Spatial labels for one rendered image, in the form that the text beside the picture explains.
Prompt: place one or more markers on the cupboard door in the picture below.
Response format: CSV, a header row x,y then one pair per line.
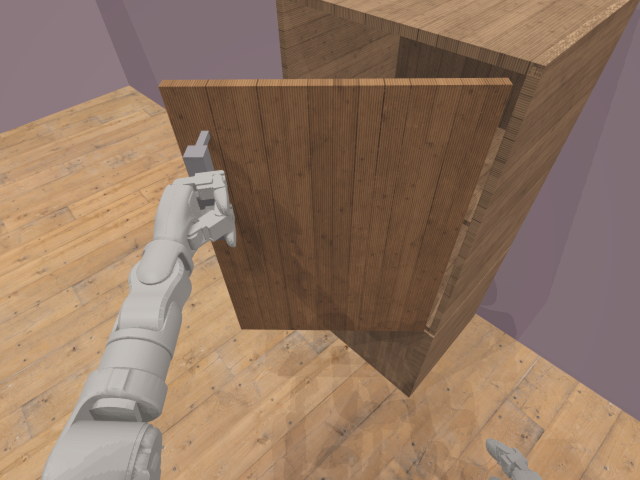
x,y
348,194

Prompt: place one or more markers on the robot left upper arm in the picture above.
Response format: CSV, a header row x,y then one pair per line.
x,y
108,450

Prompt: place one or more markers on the handle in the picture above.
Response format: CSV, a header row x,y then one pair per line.
x,y
197,160

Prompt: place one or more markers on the left robot hand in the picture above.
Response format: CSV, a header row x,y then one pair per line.
x,y
179,218

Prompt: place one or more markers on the right robot hand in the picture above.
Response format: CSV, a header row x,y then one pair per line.
x,y
513,463

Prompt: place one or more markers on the left robot forearm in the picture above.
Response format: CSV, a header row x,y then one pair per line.
x,y
129,383

